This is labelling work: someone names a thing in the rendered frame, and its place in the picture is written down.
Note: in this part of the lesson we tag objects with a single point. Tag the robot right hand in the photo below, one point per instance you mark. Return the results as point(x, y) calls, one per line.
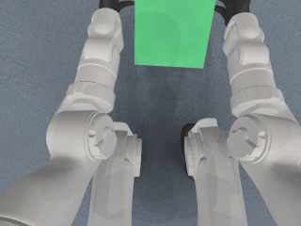
point(233, 7)

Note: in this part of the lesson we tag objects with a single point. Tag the carton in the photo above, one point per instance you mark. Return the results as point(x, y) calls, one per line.
point(172, 33)

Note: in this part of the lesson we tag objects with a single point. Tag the robot left thigh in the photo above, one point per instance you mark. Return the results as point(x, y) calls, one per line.
point(111, 199)

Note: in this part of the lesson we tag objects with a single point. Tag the left robot shin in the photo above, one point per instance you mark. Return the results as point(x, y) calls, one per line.
point(122, 126)

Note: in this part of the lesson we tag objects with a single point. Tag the left robot forearm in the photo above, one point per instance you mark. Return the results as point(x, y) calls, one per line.
point(93, 87)

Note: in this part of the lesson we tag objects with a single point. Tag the left robot upper arm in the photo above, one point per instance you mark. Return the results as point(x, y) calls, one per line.
point(78, 141)

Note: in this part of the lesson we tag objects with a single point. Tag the robot left hand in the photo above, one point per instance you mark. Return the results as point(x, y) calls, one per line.
point(115, 4)

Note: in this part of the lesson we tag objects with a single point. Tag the right robot upper arm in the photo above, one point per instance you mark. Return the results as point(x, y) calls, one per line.
point(269, 149)

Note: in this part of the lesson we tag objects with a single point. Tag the right robot forearm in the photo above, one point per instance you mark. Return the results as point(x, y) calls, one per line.
point(252, 82)

